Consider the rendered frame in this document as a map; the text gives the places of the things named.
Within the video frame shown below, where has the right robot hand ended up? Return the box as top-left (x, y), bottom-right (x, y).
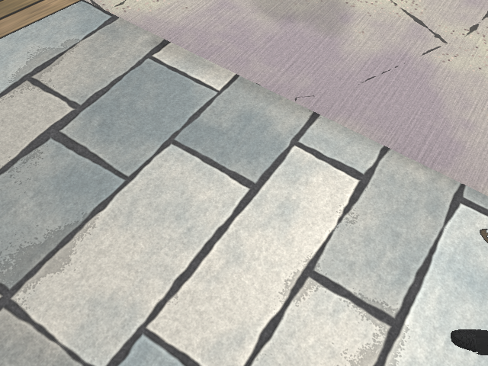
top-left (451, 329), bottom-right (488, 355)

